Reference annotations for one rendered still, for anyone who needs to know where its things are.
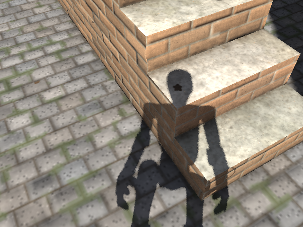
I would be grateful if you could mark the stairs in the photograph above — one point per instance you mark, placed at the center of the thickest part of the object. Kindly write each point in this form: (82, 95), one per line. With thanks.
(205, 76)

